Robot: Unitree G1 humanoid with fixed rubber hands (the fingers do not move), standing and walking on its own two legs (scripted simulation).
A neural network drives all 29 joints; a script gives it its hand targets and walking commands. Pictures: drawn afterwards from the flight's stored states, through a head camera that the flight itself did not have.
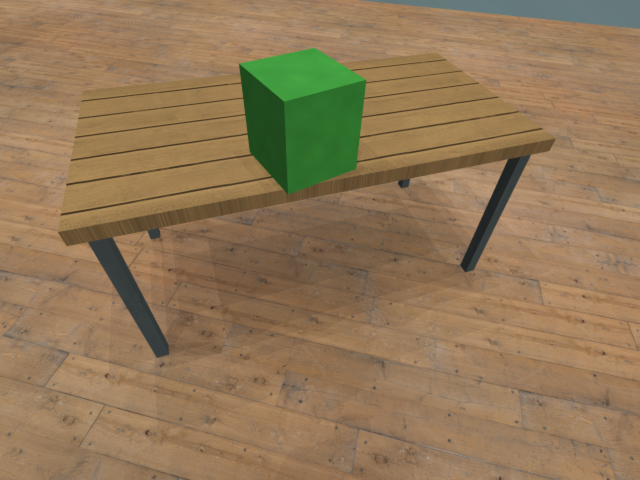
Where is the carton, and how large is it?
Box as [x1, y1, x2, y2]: [239, 48, 365, 193]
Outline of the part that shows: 315,48 239,64 250,152 287,193 293,192 354,169 356,165 365,79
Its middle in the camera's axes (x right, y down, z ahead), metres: -0.05 -0.29 +0.94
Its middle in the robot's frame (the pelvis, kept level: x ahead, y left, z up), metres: +0.90 +0.10 +0.00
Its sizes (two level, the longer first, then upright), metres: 0.210 0.204 0.235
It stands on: a table, 0.64 m high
